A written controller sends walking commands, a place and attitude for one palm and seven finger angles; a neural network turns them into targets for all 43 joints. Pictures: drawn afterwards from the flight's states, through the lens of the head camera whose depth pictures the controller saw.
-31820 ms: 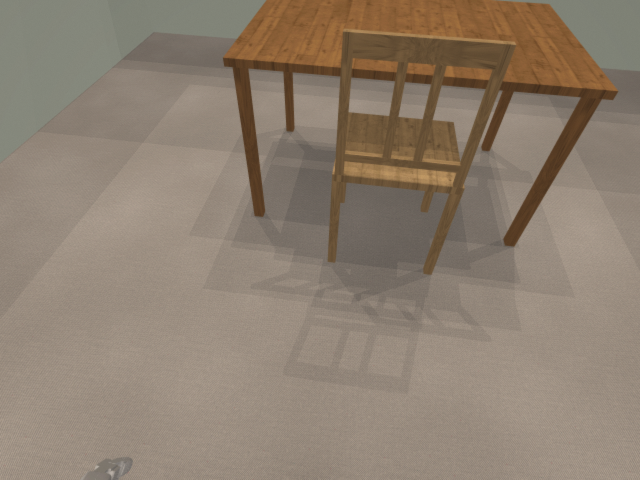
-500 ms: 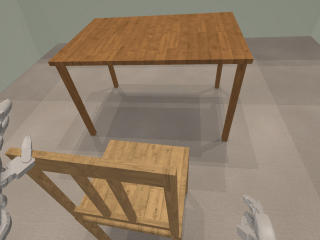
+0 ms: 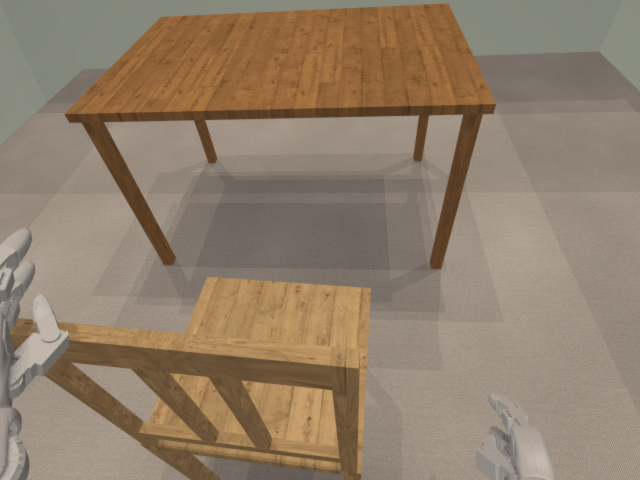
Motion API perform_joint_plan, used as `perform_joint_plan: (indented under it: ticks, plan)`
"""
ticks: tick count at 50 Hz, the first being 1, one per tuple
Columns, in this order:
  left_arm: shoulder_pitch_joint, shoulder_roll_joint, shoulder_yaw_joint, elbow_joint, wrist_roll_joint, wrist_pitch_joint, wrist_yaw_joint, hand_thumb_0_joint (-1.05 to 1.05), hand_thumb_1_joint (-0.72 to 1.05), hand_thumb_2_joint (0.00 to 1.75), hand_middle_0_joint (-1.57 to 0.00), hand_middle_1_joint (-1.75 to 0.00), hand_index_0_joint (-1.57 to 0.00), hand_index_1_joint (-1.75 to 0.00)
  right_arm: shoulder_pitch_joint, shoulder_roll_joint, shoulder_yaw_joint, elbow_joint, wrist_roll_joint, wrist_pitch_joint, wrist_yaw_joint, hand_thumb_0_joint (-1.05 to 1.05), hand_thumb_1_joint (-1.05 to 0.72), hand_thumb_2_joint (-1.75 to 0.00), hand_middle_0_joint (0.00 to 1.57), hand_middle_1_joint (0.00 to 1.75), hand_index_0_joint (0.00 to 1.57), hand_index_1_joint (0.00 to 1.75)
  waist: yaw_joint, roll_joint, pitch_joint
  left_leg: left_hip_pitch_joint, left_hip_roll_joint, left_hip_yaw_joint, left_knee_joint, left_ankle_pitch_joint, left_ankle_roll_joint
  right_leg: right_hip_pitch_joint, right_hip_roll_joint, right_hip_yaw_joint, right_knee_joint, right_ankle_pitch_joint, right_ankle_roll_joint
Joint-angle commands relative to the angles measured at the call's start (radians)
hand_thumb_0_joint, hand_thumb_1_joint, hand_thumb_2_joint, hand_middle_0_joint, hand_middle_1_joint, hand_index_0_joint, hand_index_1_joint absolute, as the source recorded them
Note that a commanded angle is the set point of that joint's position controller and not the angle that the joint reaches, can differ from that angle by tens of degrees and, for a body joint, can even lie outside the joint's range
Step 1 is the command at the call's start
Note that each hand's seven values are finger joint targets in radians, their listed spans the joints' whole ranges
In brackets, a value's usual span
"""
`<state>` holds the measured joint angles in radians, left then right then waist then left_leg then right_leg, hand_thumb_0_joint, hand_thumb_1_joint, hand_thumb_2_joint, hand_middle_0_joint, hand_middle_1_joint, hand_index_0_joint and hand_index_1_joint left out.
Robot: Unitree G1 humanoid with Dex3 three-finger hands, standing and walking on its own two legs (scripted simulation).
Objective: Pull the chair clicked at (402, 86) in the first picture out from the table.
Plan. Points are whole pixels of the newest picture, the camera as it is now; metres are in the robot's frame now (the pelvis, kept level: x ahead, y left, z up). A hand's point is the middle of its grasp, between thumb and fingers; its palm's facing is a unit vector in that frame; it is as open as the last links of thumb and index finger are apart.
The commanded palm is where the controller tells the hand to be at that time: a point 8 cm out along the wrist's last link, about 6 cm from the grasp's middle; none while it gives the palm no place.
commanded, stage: step back with the hand held close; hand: left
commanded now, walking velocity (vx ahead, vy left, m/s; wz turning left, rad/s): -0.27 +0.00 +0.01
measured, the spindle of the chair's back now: (183, 405) +0.23 +0.24 -0.09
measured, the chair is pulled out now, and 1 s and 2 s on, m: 0.60 0.60 0.60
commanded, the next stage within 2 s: stop stepping back and stand still in 1.56 s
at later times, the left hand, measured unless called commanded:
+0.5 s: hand (29, 418) +0.13 +0.26 +0.15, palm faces +0.43 -0.75 -0.50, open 7.4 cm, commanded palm +0.07 +0.30 +0.18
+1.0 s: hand out of the picture +0.05 +0.27 +0.16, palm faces +0.46 -0.72 -0.52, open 7.4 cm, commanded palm -0.01 +0.31 +0.18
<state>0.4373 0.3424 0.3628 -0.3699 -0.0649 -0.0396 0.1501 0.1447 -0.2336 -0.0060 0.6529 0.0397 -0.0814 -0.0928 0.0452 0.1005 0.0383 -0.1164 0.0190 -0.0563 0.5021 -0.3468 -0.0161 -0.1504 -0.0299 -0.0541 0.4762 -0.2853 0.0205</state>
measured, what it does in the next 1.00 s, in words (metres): shifts its weight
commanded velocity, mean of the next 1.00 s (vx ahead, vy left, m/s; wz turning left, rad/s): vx -0.31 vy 0.00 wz -0.01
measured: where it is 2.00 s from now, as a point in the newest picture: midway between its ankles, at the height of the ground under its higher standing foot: outside the picture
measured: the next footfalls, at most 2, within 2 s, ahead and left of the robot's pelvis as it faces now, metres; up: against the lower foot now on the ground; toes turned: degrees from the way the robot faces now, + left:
right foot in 1.62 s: -0.24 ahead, -0.14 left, +0.00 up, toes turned -2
left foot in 1.86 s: -0.18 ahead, +0.12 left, +0.00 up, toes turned -2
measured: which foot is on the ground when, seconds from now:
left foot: down 0.00-1.00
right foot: down 0.00-1.00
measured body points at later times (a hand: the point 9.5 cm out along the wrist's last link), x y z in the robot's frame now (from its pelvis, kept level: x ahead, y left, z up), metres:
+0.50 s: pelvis -0.06 +0.00 -0.01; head -0.04 -0.02 +0.44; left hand +0.10 +0.30 +0.18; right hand +0.12 -0.24 -0.10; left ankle -0.05 +0.13 -0.74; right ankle -0.02 -0.13 -0.74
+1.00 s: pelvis -0.14 +0.00 -0.02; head -0.10 +0.01 +0.43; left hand +0.02 +0.31 +0.19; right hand +0.04 -0.23 -0.11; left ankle -0.05 +0.14 -0.73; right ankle -0.06 -0.14 -0.74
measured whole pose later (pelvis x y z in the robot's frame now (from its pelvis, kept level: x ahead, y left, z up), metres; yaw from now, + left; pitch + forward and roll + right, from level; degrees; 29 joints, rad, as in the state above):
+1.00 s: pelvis -0.14 +0.00 -0.02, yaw +2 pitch +0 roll -1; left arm 0.55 0.42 0.46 -0.58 -0.02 -0.20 0.18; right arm 0.18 -0.20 -0.01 0.63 0.00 -0.13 -0.08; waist 0.02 0.02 0.10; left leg -0.48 0.04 -0.03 0.67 -0.25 0.00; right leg -0.42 -0.03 -0.03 0.60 -0.18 0.03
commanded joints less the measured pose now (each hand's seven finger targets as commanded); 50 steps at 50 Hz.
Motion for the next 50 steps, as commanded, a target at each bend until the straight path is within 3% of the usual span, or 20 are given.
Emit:
perform_joint_plan:
  ticks: [1,4,6,12,16,19,21,24,26,28,29,31,33,35,38,39,41,43,47,50]
  plan:
    - [-0.028,0.224,0.138,-0.285,0.01,-0.12,0.005,0.0,0.9,0.9,-0.2,-0.3,-0.2,-0.3,-0.096,-0.112,-0.049,-0.176,-0.012,-0.016,0.002,0.0,-0.9,-0.9,0.2,0.3,0.2,0.3,-0.033,-0.049,-0.091,-0.036,0.061,-0.019,-0.045,0.447,0.042,0.053,-0.108,0.084,-0.053,0.504,-0.06]
    - [0.091,0.241,0.182,-0.311,0.015,-0.121,0.01,0.0,0.9,0.9,-0.2,-0.3,-0.2,-0.3,-0.107,-0.106,-0.055,-0.195,-0.013,0.015,0.009,0.0,-0.9,-0.9,0.2,0.3,0.2,0.3,-0.025,0.034,-0.187,0.011,0.09,-0.033,-0.063,0.662,0.046,0.083,-0.09,0.046,0.002,0.494,-0.045]
    - [0.156,0.234,0.192,-0.325,0.018,-0.124,0.015,0.0,0.9,0.9,-0.2,-0.3,-0.2,-0.3,-0.105,-0.092,-0.058,-0.21,-0.014,0.034,0.012,0.0,-0.9,-0.9,0.2,0.3,0.2,0.3,-0.024,0.028,-0.218,0.024,0.109,-0.045,-0.055,0.776,0.043,0.072,-0.08,0.03,0.024,0.45,-0.041]
    - [0.197,0.241,0.205,-0.346,0.013,-0.126,0.022,0.0,0.9,0.9,-0.2,-0.3,-0.2,-0.3,-0.096,-0.081,-0.074,-0.21,-0.012,0.045,0.006,0.0,-0.9,-0.9,0.2,0.3,0.2,0.3,-0.03,0.0,-0.23,0.017,0.145,-0.059,-0.039,0.818,0.048,0.003,-0.077,0.021,0.045,0.3,-0.036]
    - [0.168,0.223,0.173,-0.335,0.012,-0.121,0.027,0.0,0.9,0.9,-0.2,-0.3,-0.2,-0.3,-0.087,-0.087,-0.072,-0.198,-0.013,0.028,-0.004,0.0,-0.9,-0.9,0.2,0.3,0.2,0.3,-0.031,-0.012,-0.192,-0.035,0.152,-0.068,-0.043,0.716,0.05,-0.021,-0.077,0.024,0.042,0.248,-0.034]
    - [0.126,0.235,0.173,-0.313,0.012,-0.112,0.035,0.0,0.9,0.9,-0.2,-0.3,-0.2,-0.3,-0.085,-0.085,-0.072,-0.188,-0.008,0.019,-0.014,0.0,-0.9,-0.9,0.2,0.3,0.2,0.3,-0.03,-0.04,-0.169,-0.121,0.129,-0.052,-0.03,0.478,0.048,0.002,-0.098,0.063,0.005,0.304,-0.038]
    - [0.096,0.228,0.155,-0.307,0.014,-0.111,0.038,0.0,0.9,0.9,-0.2,-0.3,-0.2,-0.3,-0.073,-0.084,-0.07,-0.201,-0.009,0.017,-0.014,0.0,-0.9,-0.9,0.2,0.3,0.2,0.3,-0.033,-0.123,-0.149,-0.153,0.075,-0.034,0.042,0.282,0.028,-0.047,-0.149,0.135,-0.046,0.349,-0.067]
    - [0.052,0.271,0.176,-0.305,0.019,-0.112,0.051,0.0,0.9,0.9,-0.2,-0.3,-0.2,-0.3,-0.051,-0.084,-0.069,-0.187,-0.009,0.016,-0.014,0.0,-0.9,-0.9,0.2,0.3,0.2,0.3,-0.043,-0.217,-0.12,-0.128,0.008,-0.005,0.161,0.029,0.019,-0.2,-0.235,0.229,-0.167,0.122,-0.117]
    - [0.042,0.269,0.17,-0.317,0.02,-0.117,0.055,0.0,0.9,0.9,-0.2,-0.3,-0.2,-0.3,-0.058,-0.083,-0.057,-0.202,-0.01,0.016,-0.013,0.0,-0.9,-0.9,0.2,0.3,0.2,0.3,-0.04,-0.244,-0.099,-0.108,0.001,-0.011,0.211,-0.038,0.023,-0.31,-0.25,0.216,-0.209,-0.146,-0.118]
    - [0.049,0.28,0.187,-0.345,0.024,-0.128,0.061,0.0,0.9,0.9,-0.2,-0.3,-0.2,-0.3,-0.077,-0.09,-0.047,-0.214,-0.013,0.013,-0.016,0.0,-0.9,-0.9,0.2,0.3,0.2,0.3,-0.038,-0.193,-0.074,-0.122,0.034,-0.038,0.124,-0.064,0.036,-0.349,-0.214,0.162,-0.179,-0.259,-0.098]
    - [0.06,0.306,0.216,-0.36,0.024,-0.136,0.066,0.0,0.9,0.9,-0.2,-0.3,-0.2,-0.3,-0.087,-0.097,-0.047,-0.215,-0.011,0.01,-0.024,0.0,-0.9,-0.9,0.2,0.3,0.2,0.3,-0.034,-0.102,-0.065,-0.176,0.073,-0.092,-0.002,-0.103,0.053,-0.314,-0.16,0.125,-0.121,-0.264,-0.074]
    - [0.085,0.286,0.223,-0.408,0.034,-0.16,0.068,0.0,0.9,0.9,-0.2,-0.3,-0.2,-0.3,-0.088,-0.107,-0.041,-0.249,-0.011,-0.011,-0.027,0.0,-0.9,-0.9,0.2,0.3,0.2,0.3,-0.03,0.127,-0.069,-0.419,0.169,-0.197,-0.226,-0.262,0.095,-0.094,-0.037,0.049,0.096,-0.188,-0.019]
    - [0.079,0.264,0.223,-0.399,0.044,-0.174,0.062,0.0,0.9,0.9,-0.2,-0.3,-0.2,-0.3,-0.077,-0.108,-0.051,-0.258,-0.003,-0.031,-0.022,0.0,-0.9,-0.9,0.2,0.3,0.2,0.3,-0.029,0.178,-0.062,-0.663,0.21,-0.225,-0.287,-0.414,0.122,0.128,0.005,0.033,0.252,-0.078,-0.005]
    - [0.098,0.263,0.213,-0.401,0.039,-0.179,0.056,0.0,0.9,0.9,-0.2,-0.3,-0.2,-0.3,-0.042,-0.104,-0.053,-0.248,-0.004,-0.043,-0.018,0.0,-0.9,-0.9,0.2,0.3,0.2,0.3,-0.031,0.12,-0.071,-0.572,0.158,-0.147,-0.167,-0.238,0.1,0.088,-0.021,0.043,0.16,0.027,-0.012]
    - [0.108,0.263,0.213,-0.377,0.038,-0.198,0.05,0.0,0.9,0.9,-0.2,-0.3,-0.2,-0.3,-0.036,-0.105,-0.055,-0.226,-0.017,-0.071,-0.007,0.0,-0.9,-0.9,0.2,0.3,0.2,0.3,-0.034,0.011,-0.05,-0.437,0.099,-0.089,-0.041,-0.187,0.072,-0.085,-0.065,0.112,0.015,0.056,-0.038]
    - [0.106,0.27,0.227,-0.353,0.041,-0.202,0.05,0.0,0.9,0.9,-0.2,-0.3,-0.2,-0.3,-0.026,-0.112,-0.059,-0.203,-0.023,-0.076,-0.009,0.0,-0.9,-0.9,0.2,0.3,0.2,0.3,-0.039,0.044,-0.038,-0.465,0.101,-0.089,-0.067,-0.237,0.071,-0.078,-0.064,0.112,0.012,0.022,-0.04]
    - [0.079,0.248,0.211,-0.368,0.045,-0.207,0.048,0.0,0.9,0.9,-0.2,-0.3,-0.2,-0.3,-0.016,-0.119,-0.065,-0.213,-0.02,-0.085,-0.001,0.0,-0.9,-0.9,0.2,0.3,0.2,0.3,-0.036,-0.036,-0.044,-0.481,0.089,-0.082,-0.033,-0.309,0.061,-0.118,-0.063,0.152,0.003,-0.137,-0.05]
    - [0.073,0.266,0.225,-0.369,0.042,-0.217,0.051,0.0,0.9,0.9,-0.2,-0.3,-0.2,-0.3,-0.015,-0.112,-0.064,-0.198,-0.029,-0.092,0.001,0.0,-0.9,-0.9,0.2,0.3,0.2,0.3,-0.038,-0.097,-0.063,-0.381,0.065,-0.062,0.039,-0.244,0.048,-0.218,-0.103,0.193,-0.066,-0.169,-0.075]
    - [0.067,0.283,0.243,-0.419,0.036,-0.231,0.055,0.0,0.9,0.9,-0.2,-0.3,-0.2,-0.3,-0.026,-0.1,-0.062,-0.174,-0.038,-0.1,0.0,0.0,-0.9,-0.9,0.2,0.3,0.2,0.3,-0.038,-0.101,-0.151,-0.293,0.082,-0.074,0.034,-0.104,0.049,-0.21,-0.099,0.161,-0.013,-0.011,-0.066]
    - [0.097,0.283,0.26,-0.437,0.032,-0.24,0.056,0.0,0.9,0.9,-0.2,-0.3,-0.2,-0.3,-0.031,-0.101,-0.066,-0.174,-0.035,-0.106,-0.006,0.0,-0.9,-0.9,0.2,0.3,0.2,0.3,-0.037,-0.017,-0.17,-0.363,0.122,-0.094,-0.036,-0.184,0.063,-0.146,-0.063,0.135,0.053,-0.046,-0.048]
